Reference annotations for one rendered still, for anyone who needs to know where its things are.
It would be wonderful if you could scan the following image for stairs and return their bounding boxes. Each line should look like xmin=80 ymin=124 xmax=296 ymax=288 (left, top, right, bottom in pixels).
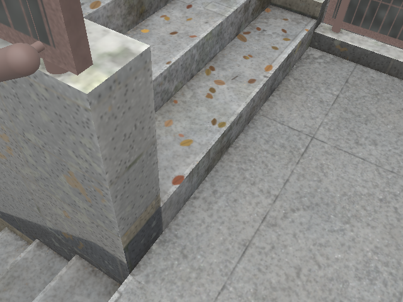
xmin=0 ymin=227 xmax=121 ymax=302
xmin=80 ymin=0 xmax=317 ymax=232

